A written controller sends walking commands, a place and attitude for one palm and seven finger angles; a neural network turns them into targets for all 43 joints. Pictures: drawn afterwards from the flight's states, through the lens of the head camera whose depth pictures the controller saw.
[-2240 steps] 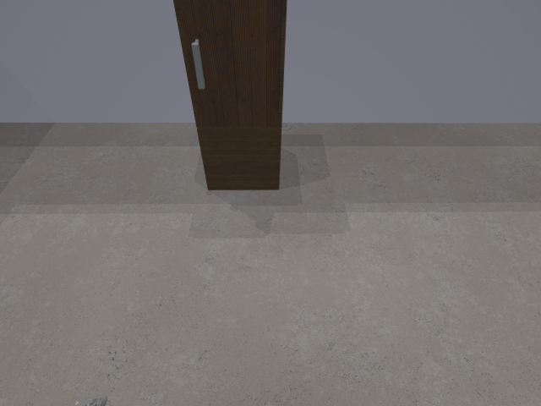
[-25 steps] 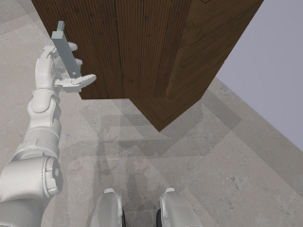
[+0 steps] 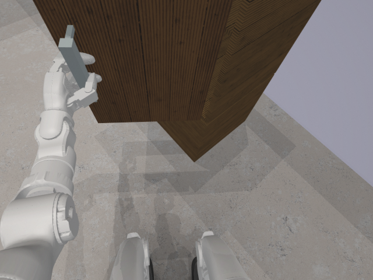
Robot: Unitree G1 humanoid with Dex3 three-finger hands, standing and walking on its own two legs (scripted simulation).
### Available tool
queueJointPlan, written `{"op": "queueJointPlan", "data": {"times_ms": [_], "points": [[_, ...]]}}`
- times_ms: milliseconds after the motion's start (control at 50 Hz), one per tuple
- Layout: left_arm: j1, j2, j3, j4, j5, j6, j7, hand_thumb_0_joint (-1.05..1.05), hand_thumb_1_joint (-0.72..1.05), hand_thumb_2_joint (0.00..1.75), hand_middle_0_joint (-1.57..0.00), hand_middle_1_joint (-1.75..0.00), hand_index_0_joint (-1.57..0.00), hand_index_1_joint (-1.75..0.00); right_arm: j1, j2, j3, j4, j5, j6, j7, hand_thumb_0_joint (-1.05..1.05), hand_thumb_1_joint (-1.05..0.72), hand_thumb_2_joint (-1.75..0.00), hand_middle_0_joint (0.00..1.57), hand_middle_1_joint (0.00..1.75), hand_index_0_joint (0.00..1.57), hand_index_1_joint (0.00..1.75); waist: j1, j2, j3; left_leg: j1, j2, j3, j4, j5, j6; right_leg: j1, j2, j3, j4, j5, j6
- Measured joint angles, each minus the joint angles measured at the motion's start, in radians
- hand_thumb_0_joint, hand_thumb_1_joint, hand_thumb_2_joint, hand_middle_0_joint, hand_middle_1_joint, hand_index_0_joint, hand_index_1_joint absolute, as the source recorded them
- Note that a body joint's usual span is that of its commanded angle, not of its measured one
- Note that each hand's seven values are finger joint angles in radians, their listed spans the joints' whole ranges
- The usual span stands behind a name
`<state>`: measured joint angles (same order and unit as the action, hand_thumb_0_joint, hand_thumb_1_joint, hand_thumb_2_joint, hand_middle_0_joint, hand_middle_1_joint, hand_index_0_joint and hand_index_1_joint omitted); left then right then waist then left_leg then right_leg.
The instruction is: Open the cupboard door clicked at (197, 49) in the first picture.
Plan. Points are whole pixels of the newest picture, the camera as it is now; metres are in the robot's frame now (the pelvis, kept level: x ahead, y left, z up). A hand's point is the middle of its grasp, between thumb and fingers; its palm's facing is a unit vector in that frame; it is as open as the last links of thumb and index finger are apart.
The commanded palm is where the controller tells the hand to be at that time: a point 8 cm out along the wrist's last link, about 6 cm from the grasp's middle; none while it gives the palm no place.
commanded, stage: pull the door open along its arc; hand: left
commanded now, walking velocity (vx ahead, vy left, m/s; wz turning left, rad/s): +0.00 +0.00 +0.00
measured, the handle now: (82, 67) +0.55 +0.19 +0.06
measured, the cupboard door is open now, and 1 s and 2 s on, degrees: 54 99 99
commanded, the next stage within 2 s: open thumb and fingers to let go in 1.06 s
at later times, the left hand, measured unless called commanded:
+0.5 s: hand (109, 135) +0.39 +0.12 +0.05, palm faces +0.14 -0.99 +0.06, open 6.3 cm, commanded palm +0.33 +0.18 +0.05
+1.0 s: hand (159, 176) +0.31 +0.03 +0.06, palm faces +0.32 -0.95 -0.03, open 6.4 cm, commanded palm +0.23 +0.06 +0.05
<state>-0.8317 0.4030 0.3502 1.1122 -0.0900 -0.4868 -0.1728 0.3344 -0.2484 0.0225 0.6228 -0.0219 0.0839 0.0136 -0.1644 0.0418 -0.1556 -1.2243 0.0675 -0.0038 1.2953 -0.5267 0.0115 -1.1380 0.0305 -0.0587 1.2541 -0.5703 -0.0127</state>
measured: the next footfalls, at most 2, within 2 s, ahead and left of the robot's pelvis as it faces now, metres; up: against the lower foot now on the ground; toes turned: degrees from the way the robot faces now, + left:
none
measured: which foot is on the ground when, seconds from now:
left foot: down 0.00-1.00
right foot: down 0.00-1.00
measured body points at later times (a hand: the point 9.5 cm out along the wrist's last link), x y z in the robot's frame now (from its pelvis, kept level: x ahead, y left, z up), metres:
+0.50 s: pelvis +0.03 +0.00 +0.03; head +0.13 +0.01 +0.47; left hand +0.38 +0.18 +0.05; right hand +0.14 -0.25 -0.09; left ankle +0.04 +0.11 -0.62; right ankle +0.01 -0.12 -0.62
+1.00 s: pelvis +0.03 -0.04 +0.03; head +0.09 -0.05 +0.48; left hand +0.28 +0.08 +0.06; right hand +0.21 -0.24 -0.08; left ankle +0.04 +0.11 -0.62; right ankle +0.01 -0.12 -0.62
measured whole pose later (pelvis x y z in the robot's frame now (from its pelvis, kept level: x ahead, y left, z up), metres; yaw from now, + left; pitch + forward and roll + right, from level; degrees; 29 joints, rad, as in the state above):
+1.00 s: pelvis +0.03 -0.04 +0.03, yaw +4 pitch +18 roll +1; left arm 0.14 -0.09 -0.25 0.24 0.12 -0.39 0.53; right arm 0.20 -0.16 0.01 0.56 -0.09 -0.03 0.04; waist -0.02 0.02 -0.21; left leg -0.94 0.03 -0.03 1.14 -0.51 -0.05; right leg -0.88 0.00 -0.08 1.17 -0.61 -0.07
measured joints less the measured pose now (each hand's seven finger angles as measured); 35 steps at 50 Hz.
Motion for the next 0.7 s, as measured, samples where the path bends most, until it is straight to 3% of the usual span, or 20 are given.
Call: {"op": "queueJointPlan", "data": {"times_ms": [200, 400, 500, 640, 700], "points": [[0.111, -0.053, -0.033, -0.117, -0.031, 0.009, 0.025, 0.02, 0.73, 0.78, -0.33, -1.34, -0.33, -1.35, 0.009, 0.006, -0.013, -0.008, 0.008, 0.014, 0.015, 0.0, -0.91, -0.9, 0.2, 0.3, 0.2, 0.3, 0.021, -0.001, -0.008, 0.043, -0.001, 0.016, -0.033, 0.0, 0.002, 0.034, -0.001, 0.016, -0.026, 0.002, 0.003], [0.468, -0.186, -0.153, -0.469, -0.081, 0.029, 0.048, 0.02, 0.71, 0.73, -0.29, -1.3, -0.29, -1.31, -0.004, 0.014, -0.031, -0.06, 0.025, 0.016, 0.03, 0.01, -0.91, -0.9, 0.2, 0.3, 0.2, 0.3, 0.069, -0.012, -0.025, 0.166, -0.005, 0.041, -0.111, -0.002, 0.002, 0.144, -0.004, 0.04, -0.095, 0.003, 0.006], [0.639, -0.332, -0.256, -0.646, -0.032, 0.028, 0.275, 0.02, 0.7, 0.74, -0.29, -1.29, -0.32, -1.28, -0.047, 0.026, -0.038, -0.086, -0.002, -0.008, 0.041, 0.01, -0.91, -0.9, 0.2, 0.3, 0.2, 0.3, 0.102, -0.019, -0.029, 0.213, -0.01, 0.046, -0.133, -0.004, -0.002, 0.187, -0.008, 0.044, -0.11, -0.003, 0.006], [0.74, -0.473, -0.391, -0.729, 0.119, 0.025, 0.592, 0.02, 0.69, 0.76, -0.3, -1.27, -0.32, -1.27, -0.132, 0.06, -0.037, -0.093, -0.049, -0.028, 0.056, 0.01, -0.91, -0.9, 0.2, 0.3, 0.2, 0.3, 0.137, -0.03, -0.042, 0.218, -0.023, 0.026, -0.113, -0.011, -0.015, 0.197, -0.021, 0.024, -0.074, -0.03, -0.008], [0.755, -0.505, -0.427, -0.736, 0.177, 0.042, 0.68, 0.02, 0.69, 0.77, -0.3, -1.27, -0.31, -1.28, -0.16, 0.076, -0.033, -0.083, -0.063, -0.037, 0.053, 0.01, -0.91, -0.9, 0.2, 0.3, 0.2, 0.3, 0.148, -0.031, -0.049, 0.216, -0.027, 0.012, -0.104, -0.011, -0.024, 0.197, -0.024, 0.01, -0.059, -0.039, -0.018]]}}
